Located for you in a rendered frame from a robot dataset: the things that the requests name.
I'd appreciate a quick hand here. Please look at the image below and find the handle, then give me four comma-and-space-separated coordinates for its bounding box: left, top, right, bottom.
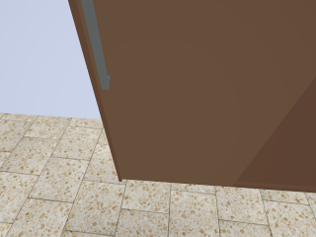
81, 0, 111, 90

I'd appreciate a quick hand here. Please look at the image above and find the wardrobe door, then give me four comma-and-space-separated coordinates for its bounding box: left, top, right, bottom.
237, 77, 316, 187
76, 0, 316, 187

